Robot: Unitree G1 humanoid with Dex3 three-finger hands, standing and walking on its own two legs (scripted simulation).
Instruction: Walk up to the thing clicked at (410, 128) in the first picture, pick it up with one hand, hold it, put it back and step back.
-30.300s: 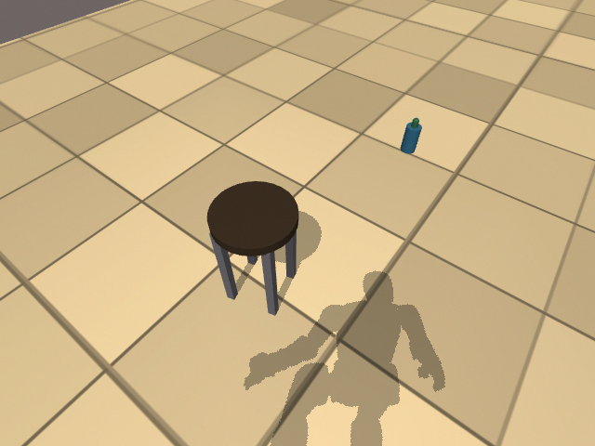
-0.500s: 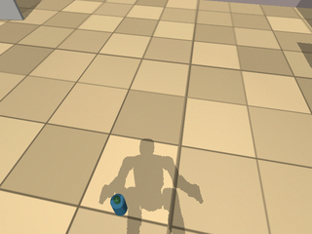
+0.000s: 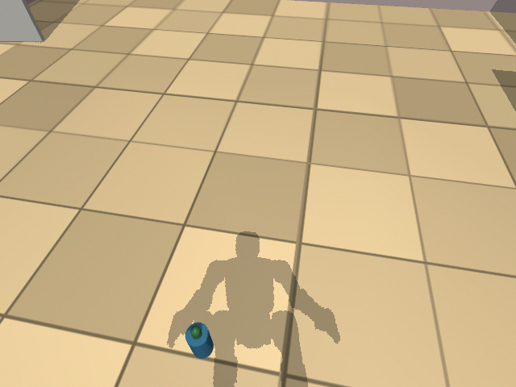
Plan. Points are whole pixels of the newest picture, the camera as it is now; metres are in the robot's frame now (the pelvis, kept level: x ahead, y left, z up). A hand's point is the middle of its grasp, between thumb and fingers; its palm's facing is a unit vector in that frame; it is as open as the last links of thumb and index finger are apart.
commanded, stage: stand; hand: left
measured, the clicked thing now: (199, 338) +0.39 +0.23 -0.68
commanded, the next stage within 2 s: step back in 1.26 s
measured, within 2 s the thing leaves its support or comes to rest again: neither
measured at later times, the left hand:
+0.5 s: hand out of the picture +0.09 +0.25 -0.16, palm faces -0.03 -0.94 -0.34, open 7.4 cm
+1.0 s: hand out of the picture +0.09 +0.25 -0.16, palm faces -0.03 -0.94 -0.33, open 7.4 cm
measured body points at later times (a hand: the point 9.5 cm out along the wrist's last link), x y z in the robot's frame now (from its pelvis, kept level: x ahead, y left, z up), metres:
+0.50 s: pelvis +0.02 +0.00 +0.00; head +0.03 +0.00 +0.45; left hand +0.09 +0.30 -0.13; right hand +0.08 -0.29 -0.14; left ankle +0.04 +0.13 -0.74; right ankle +0.01 -0.14 -0.74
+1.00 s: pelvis +0.02 +0.00 +0.00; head +0.02 +0.00 +0.45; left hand +0.09 +0.30 -0.13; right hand +0.09 -0.29 -0.13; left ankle +0.04 +0.13 -0.74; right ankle +0.01 -0.14 -0.74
